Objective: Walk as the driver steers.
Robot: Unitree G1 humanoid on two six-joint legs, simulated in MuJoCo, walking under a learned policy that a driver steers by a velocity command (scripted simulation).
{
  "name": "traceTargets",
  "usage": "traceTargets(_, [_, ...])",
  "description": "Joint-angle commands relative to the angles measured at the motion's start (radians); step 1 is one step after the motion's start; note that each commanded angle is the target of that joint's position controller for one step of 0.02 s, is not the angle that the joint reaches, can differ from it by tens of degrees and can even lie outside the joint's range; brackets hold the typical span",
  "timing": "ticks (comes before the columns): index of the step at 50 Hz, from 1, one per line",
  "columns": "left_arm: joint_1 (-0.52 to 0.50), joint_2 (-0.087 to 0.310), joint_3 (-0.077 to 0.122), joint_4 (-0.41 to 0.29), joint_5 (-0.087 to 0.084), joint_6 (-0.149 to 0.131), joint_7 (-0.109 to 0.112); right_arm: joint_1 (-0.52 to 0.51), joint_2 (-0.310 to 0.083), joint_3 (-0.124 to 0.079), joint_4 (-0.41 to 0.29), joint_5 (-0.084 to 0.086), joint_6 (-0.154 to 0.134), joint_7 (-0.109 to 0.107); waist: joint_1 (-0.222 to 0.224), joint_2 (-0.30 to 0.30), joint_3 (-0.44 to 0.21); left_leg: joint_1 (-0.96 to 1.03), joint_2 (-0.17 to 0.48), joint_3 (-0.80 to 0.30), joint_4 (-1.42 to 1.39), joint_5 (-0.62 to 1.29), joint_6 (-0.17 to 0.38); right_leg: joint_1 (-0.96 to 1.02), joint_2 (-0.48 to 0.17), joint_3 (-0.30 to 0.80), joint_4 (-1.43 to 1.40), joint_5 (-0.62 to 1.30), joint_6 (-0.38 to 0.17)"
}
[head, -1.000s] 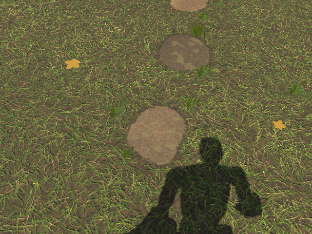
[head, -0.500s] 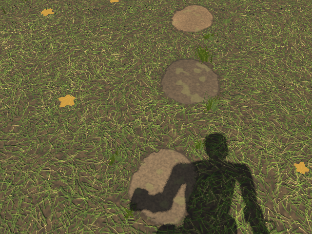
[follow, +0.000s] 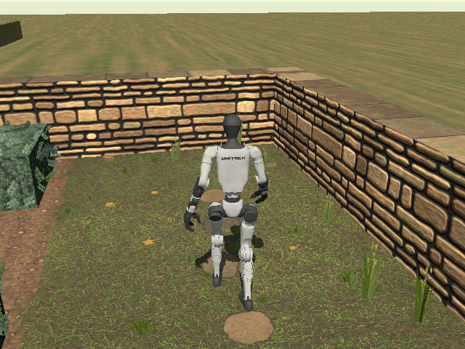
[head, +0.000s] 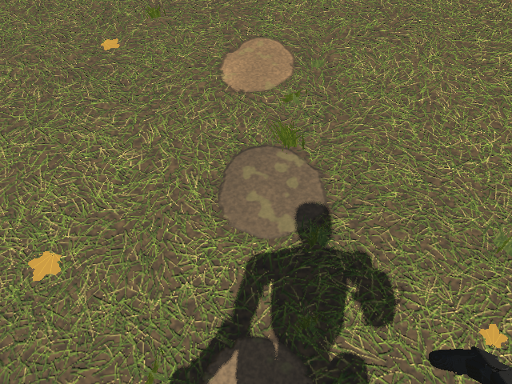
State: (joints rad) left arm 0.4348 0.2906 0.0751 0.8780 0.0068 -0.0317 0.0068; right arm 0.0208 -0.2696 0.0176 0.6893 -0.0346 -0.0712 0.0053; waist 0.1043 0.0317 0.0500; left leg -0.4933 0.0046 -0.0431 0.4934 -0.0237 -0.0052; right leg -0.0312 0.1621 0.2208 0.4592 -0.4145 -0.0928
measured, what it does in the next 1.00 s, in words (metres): steps on the spot: left foot, then right foot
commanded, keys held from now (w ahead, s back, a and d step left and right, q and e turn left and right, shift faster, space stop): e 0.14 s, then q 0.78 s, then no key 0.08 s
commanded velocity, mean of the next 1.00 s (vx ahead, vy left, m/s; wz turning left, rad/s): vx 0.07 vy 0.00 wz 0.15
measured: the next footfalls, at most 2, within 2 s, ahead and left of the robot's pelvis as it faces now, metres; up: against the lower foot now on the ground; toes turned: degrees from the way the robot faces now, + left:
left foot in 0.02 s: +0.18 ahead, +0.11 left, +0.00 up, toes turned -3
right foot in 0.40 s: +0.12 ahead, -0.10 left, +0.00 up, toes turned -3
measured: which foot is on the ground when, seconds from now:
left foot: up 0.00-0.00, down 0.02-0.42, up 0.44-0.72, down 0.74-1.00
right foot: down 0.00-0.02, up 0.04-0.38, down 0.40-0.74, up 0.76-1.00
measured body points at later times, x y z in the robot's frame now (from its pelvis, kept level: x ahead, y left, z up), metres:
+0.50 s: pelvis +0.08 +0.01 +0.01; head +0.09 +0.00 +0.46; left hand +0.22 +0.25 -0.10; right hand +0.12 -0.25 -0.13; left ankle +0.11 +0.11 -0.70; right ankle +0.08 -0.10 -0.73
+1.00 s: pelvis +0.05 +0.05 +0.02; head +0.08 +0.08 +0.47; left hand +0.10 +0.34 -0.11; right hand +0.22 -0.21 -0.08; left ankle +0.04 +0.11 -0.73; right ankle +0.09 -0.09 -0.66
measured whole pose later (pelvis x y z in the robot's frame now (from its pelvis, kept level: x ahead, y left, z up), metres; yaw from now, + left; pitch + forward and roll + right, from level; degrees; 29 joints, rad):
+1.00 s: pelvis +0.05 +0.05 +0.02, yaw +14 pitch +0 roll -2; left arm 0.18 0.30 0.06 0.78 0.02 0.06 0.02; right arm 0.25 -0.28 -0.06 0.74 0.00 0.04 0.00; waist 0.00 -0.03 0.06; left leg -0.21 -0.10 -0.09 0.40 -0.19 0.09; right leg -0.49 0.00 0.03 1.00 -0.36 0.04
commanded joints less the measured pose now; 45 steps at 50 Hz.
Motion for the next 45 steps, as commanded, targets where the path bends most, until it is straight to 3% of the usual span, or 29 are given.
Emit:
traceTargets(1, [-0.055, 0.073, 0.012, -0.122, -0.032, -0.027, 0.002, 0.378, -0.243, -0.07, 0.01, -0.02, -0.034, -0.038, -0.204, 0.067, -0.318, 0.661, 0.316, -0.239, -0.018, 0.471, 0.101, -0.279, -0.076, -0.005, 0.556, 0.329, 0.045])
traceTargets(2, [0.093, 0.068, 0.016, -0.129, -0.039, -0.015, 0.018, 0.35, -0.266, -0.079, -0.011, -0.002, -0.009, -0.031, -0.119, 0.236, -0.441, 0.765, 0.531, -0.505, 0.013, 0.832, 0.225, -0.432, 0.032, -0.104, 0.768, -0.282, 0.048])
traceTargets(3, [0.131, 0.12, 0.024, -0.084, 0.0, 0.006, 0.026, 0.322, -0.201, -0.075, -0.018, 0.018, 0.012, -0.022, -0.1, 0.104, -0.409, 0.703, 0.503, -0.471, 0.043, 0.87, 0.263, -0.484, -0.042, -0.104, 0.881, -0.239, 0.059])
traceTargets(4, [0.068, 0.119, 0.023, -0.088, 0.007, 0.022, 0.021, 0.257, -0.145, -0.066, -0.035, 0.022, 0.019, -0.028, -0.104, 0.086, -0.347, 0.613, 0.467, -0.409, -0.009, 0.625, 0.276, -0.529, -0.072, -0.126, 0.917, -0.159, 0.073])
traceTargets(5, [-0.014, 0.125, 0.025, -0.097, 0.018, 0.038, 0.009, 0.199, -0.077, -0.046, -0.044, 0.021, 0.027, -0.032, -0.103, 0.039, -0.225, 0.465, 0.37, -0.283, -0.089, 0.431, 0.233, -0.524, -0.114, -0.142, 0.853, -0.102, 0.086])
traceTargets(6, [-0.06, 0.116, 0.027, -0.115, 0.019, 0.052, -0.007, 0.171, -0.073, -0.042, -0.038, 0.016, 0.029, -0.038, -0.092, 0.087, -0.145, 0.375, 0.31, -0.195, -0.14, 0.343, 0.206, -0.513, -0.134, -0.145, 0.801, -0.065, 0.1])
traceTargets(7, [-0.052, 0.101, 0.024, -0.111, 0.02, 0.068, -0.019, 0.17, -0.09, -0.047, -0.029, 0.009, 0.029, -0.037, -0.083, 0.103, -0.108, 0.308, 0.28, -0.128, -0.164, 0.367, 0.2, -0.477, -0.13, -0.163, 0.798, -0.038, 0.11])
traceTargets(10, [-0.052, 0.048, 0.008, -0.12, 0.015, 0.077, -0.027, 0.21, -0.1, -0.053, 0.01, 0.007, 0.009, -0.026, -0.066, 0.088, -0.133, 0.26, 0.252, -0.064, -0.169, 0.503, 0.219, -0.408, -0.095, -0.145, 0.697, 0.012, 0.106])
traceTargets(12, [-0.059, 0.026, -0.007, -0.117, 0.02, 0.079, -0.025, 0.194, -0.088, -0.049, 0.023, 0.008, 0.004, -0.018, -0.052, 0.097, -0.153, 0.247, 0.242, -0.038, -0.174, 0.481, 0.22, -0.362, -0.097, -0.143, 0.56, 0.038, 0.1])
traceTargets(14, [-0.09, 0.0, -0.03, -0.111, 0.022, 0.085, -0.021, 0.173, -0.069, -0.039, 0.039, 0.01, 0.007, -0.008, -0.051, 0.129, -0.155, 0.204, 0.204, -0.015, -0.187, 0.372, 0.201, -0.257, -0.125, -0.184, 0.356, 0.082, 0.094])
traceTargets(17, [-0.154, 0.019, -0.04, -0.114, 0.02, 0.087, -0.006, 0.218, -0.122, -0.057, 0.067, 0.013, 0.033, 0.005, -0.087, 0.152, -0.129, 0.191, 0.181, -0.081, -0.169, 0.146, 0.198, -0.184, -0.112, -0.239, 0.177, 0.099, 0.095])
traceTargets(19, [-0.147, 0.044, -0.038, -0.112, 0.022, 0.073, 0.008, 0.224, -0.153, -0.072, 0.069, 0.023, 0.057, 0.008, -0.066, 0.101, -0.086, 0.114, 0.168, -0.131, -0.133, -0.025, 0.157, -0.088, -0.115, -0.24, -0.016, 0.174, 0.072])
traceTargets(20, [-0.145, 0.079, -0.034, -0.119, 0.031, 0.06, 0.018, 0.245, -0.13, -0.069, 0.063, 0.025, 0.061, 0.01, -0.071, 0.039, -0.086, 0.056, 0.151, -0.151, -0.108, -0.116, 0.111, -0.028, -0.206, -0.143, -0.082, 0.189, 0.052])
traceTargets(21, [-0.131, 0.134, -0.03, -0.134, 0.046, 0.048, 0.03, 0.257, -0.052, -0.053, 0.038, 0.027, 0.059, 0.014, -0.083, -0.126, -0.113, 0.012, 0.069, -0.084, 0.043, -0.299, 0.06, 0.012, -0.425, 0.065, -0.183, 0.196, 0.015])
traceTargets(22, [-0.208, 0.207, -0.003, -0.135, 0.02, 0.053, 0.032, 0.272, -0.039, -0.052, 0.032, 0.036, 0.074, 0.002, -0.106, -0.312, -0.056, 0.038, -0.064, 0.066, 0.183, -0.492, 0.04, -0.205, -0.53, 0.137, -0.231, 0.217, -0.097])
traceTargets(23, [-0.223, 0.158, -0.009, -0.147, 0.021, 0.049, 0.032, 0.261, -0.105, -0.076, 0.044, 0.024, 0.089, -0.003, -0.085, -0.237, -0.018, 0.057, -0.041, 0.029, 0.368, -0.529, 0.035, -0.257, -0.52, 0.109, -0.235, 0.262, -0.145])
traceTargets(25, [-0.287, 0.086, -0.028, -0.155, 0.019, 0.046, 0.037, 0.31, -0.109, -0.098, 0.072, 0.024, 0.109, -0.006, -0.136, -0.163, -0.008, 0.035, -0.044, 0.023, 0.535, -0.488, 0.028, -0.249, -0.449, -0.028, -0.201, 0.457, -0.133])
traceTargets(27, [-0.304, 0.068, -0.03, -0.157, 0.014, 0.042, 0.046, 0.337, -0.085, -0.099, 0.081, 0.014, 0.116, -0.006, -0.151, -0.166, -0.043, 0.019, -0.028, 0.041, 0.532, -0.456, 0.011, -0.163, -0.413, -0.121, -0.148, 0.613, -0.114])
traceTargets(30, [-0.269, 0.074, -0.021, -0.144, 0.015, 0.045, 0.045, 0.276, -0.048, -0.089, 0.053, 0.022, 0.121, 0.008, -0.109, -0.182, -0.075, 0.062, -0.014, 0.069, 0.38, -0.449, -0.005, -0.093, -0.415, -0.168, -0.095, 0.634, -0.105])
traceTargets(32, [-0.249, 0.104, -0.006, -0.135, 0.018, 0.049, 0.038, 0.247, -0.051, -0.088, 0.029, 0.029, 0.126, 0.015, -0.086, -0.214, -0.09, 0.111, -0.017, 0.089, 0.281, -0.452, 0.002, -0.077, -0.436, -0.163, -0.071, 0.619, -0.105])
traceTargets(35, [-0.268, 0.137, 0.011, -0.132, 0.012, 0.058, 0.029, 0.282, -0.054, -0.09, 0.024, 0.03, 0.12, 0.02, -0.118, -0.193, -0.101, 0.237, -0.042, 0.135, 0.054, -0.325, 0.03, -0.114, -0.435, -0.192, 0.018, 0.56, -0.062])
traceTargets(36, [-0.249, 0.135, 0.014, -0.123, 0.011, 0.058, 0.026, 0.288, -0.067, -0.092, 0.024, 0.022, 0.11, 0.015, -0.129, -0.138, -0.095, 0.31, -0.043, 0.096, -0.078, -0.205, 0.043, -0.176, -0.41, -0.229, 0.089, 0.44, -0.006])
traceTargets(37, [-0.212, 0.095, 0.008, -0.13, 0.018, 0.061, 0.02, 0.295, -0.152, -0.111, 0.015, 0.006, 0.095, 0.006, -0.118, 0.077, -0.084, 0.398, 0.118, -0.163, -0.205, -0.104, 0.077, -0.326, -0.325, -0.316, 0.301, 0.189, 0.069])
traceTargets(38, [-0.291, 0.03, -0.016, -0.205, 0.012, 0.072, 0.032, 0.334, -0.302, -0.148, 0.007, 0.015, 0.091, 0.01, -0.145, 0.296, -0.028, 0.387, 0.371, -0.499, -0.224, 0.26, 0.227, -0.571, -0.137, -0.335, 0.433, -0.214, 0.123])
traceTargets(39, [-0.331, 0.064, -0.011, -0.202, 0.02, 0.083, 0.041, 0.413, -0.266, -0.147, 0.032, 0.016, 0.091, 0.007, -0.184, 0.162, -0.051, 0.386, 0.376, -0.48, -0.201, 0.326, 0.309, -0.557, -0.17, -0.21, 0.587, -0.235, 0.114])
traceTargets(40, [-0.317, 0.067, -0.007, -0.188, 0.007, 0.086, 0.036, 0.364, -0.212, -0.132, 0.032, 0.021, 0.095, 0.0, -0.147, 0.094, -0.026, 0.366, 0.317, -0.384, -0.181, 0.28, 0.309, -0.563, -0.183, -0.186, 0.64, -0.159, 0.108])
traceTargets(41, [-0.302, 0.074, -0.005, -0.171, 0.0, 0.079, 0.029, 0.284, -0.176, -0.121, 0.016, 0.023, 0.103, -0.006, -0.115, 0.058, -0.007, 0.346, 0.244, -0.311, -0.188, 0.197, 0.263, -0.559, -0.196, -0.173, 0.622, -0.069, 0.104])
traceTargets(43, [-0.268, 0.099, 0.004, -0.151, 0.021, 0.07, 0.018, 0.215, -0.149, -0.114, -0.008, 0.032, 0.107, -0.013, -0.097, 0.086, -0.047, 0.386, 0.171, -0.252, -0.175, 0.252, 0.223, -0.545, -0.184, -0.184, 0.626, 0.027, 0.111])
traceTargets(45, [-0.251, 0.091, 0.003, -0.149, 0.018, 0.072, 0.009, 0.239, -0.157, -0.117, -0.007, 0.037, 0.104, -0.009, -0.102, 0.053, -0.093, 0.419, 0.162, -0.248, -0.164, 0.277, 0.224, -0.534, -0.171, -0.185, 0.633, 0.053, 0.124])
Keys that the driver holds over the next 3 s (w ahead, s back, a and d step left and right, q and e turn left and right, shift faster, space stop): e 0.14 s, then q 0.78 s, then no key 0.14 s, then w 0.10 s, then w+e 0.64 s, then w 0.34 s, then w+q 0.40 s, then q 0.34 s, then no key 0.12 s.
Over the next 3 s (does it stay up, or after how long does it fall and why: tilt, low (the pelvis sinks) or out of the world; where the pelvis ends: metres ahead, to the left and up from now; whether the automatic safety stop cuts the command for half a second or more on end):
stays up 0.83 0.08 0.01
